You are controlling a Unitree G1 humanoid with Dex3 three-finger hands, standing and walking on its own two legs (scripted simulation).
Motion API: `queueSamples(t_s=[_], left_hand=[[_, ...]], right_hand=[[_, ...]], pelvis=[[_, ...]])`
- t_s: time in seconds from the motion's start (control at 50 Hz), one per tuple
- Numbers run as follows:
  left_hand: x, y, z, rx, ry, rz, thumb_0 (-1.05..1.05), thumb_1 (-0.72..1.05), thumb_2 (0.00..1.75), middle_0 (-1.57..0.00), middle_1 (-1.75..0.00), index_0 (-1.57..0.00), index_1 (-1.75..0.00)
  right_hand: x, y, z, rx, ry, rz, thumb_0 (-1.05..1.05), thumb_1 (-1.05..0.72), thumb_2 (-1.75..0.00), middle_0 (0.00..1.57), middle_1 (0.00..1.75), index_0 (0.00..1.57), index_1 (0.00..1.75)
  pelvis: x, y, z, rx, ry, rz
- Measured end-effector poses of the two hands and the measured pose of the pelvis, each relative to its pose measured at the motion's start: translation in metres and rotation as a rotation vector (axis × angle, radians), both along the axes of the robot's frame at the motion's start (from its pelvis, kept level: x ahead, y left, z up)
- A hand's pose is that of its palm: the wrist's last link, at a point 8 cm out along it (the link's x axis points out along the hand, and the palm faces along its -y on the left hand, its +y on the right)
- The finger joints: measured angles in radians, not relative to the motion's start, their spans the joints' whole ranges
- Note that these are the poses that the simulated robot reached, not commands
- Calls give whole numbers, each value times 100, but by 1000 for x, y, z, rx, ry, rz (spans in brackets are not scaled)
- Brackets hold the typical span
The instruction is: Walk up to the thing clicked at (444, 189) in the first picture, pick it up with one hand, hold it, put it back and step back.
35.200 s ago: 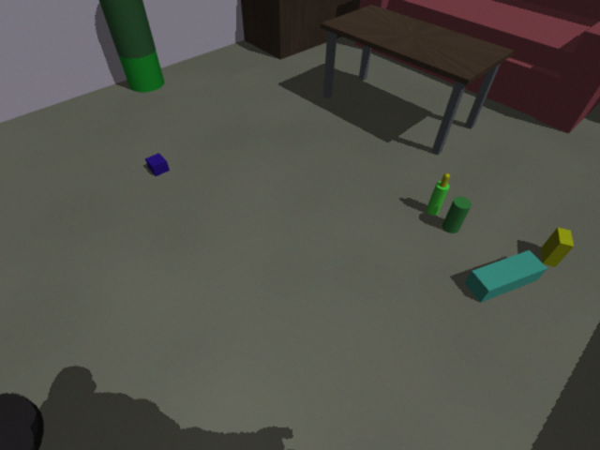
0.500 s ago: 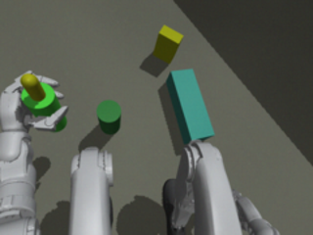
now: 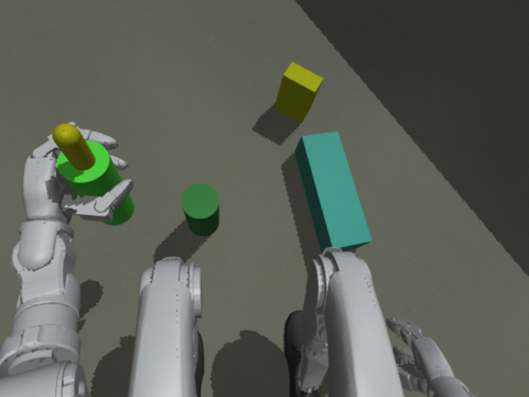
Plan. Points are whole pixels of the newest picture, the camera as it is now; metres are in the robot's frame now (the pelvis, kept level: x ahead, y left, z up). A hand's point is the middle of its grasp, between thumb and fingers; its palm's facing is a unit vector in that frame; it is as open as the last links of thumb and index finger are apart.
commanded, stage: settle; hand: left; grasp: from the side
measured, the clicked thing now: (95, 178) +0.42 +0.23 -0.03
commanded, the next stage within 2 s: lift in 0.24 s
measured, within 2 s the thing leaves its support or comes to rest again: neither
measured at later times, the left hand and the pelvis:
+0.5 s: hand (96, 174) +0.42 +0.22 +0.00, palm faces +0.06 -1.00 -0.03, open 8.1 cm; pelvis +0.00 +0.00 +0.02, yaw +0 degrees
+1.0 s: hand (62, 146) +0.40 +0.21 +0.11, palm faces +0.06 -1.00 -0.03, open 8.1 cm; pelvis +0.01 +0.00 +0.10, yaw +1 degrees
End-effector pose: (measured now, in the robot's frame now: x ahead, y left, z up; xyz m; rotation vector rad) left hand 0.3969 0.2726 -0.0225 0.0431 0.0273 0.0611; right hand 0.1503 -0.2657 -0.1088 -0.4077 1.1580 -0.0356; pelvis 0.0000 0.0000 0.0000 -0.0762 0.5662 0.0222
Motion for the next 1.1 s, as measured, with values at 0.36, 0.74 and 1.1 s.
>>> queueSamples(t_s=[0.36,0.74,1.1], left_hand=[[-1,-2,16,-9,-5,8,0,-12,106,-87,-99,-82,-101],[-10,-6,61,-13,-19,-18,0,-13,106,-87,-99,-82,-101],[-25,-15,171,-5,-10,2,0,-12,106,-87,-99,-82,-101]], right_hand=[[-16,3,12,6,16,-15,1,-89,-90,20,30,20,30],[-9,7,39,33,-27,-53,1,-91,-90,20,30,20,30],[37,16,128,67,-160,-89,1,-90,-89,20,30,20,30]], pelvis=[[-3,0,13,5,-6,4],[0,0,43,13,4,7],[17,1,128,18,-26,11]])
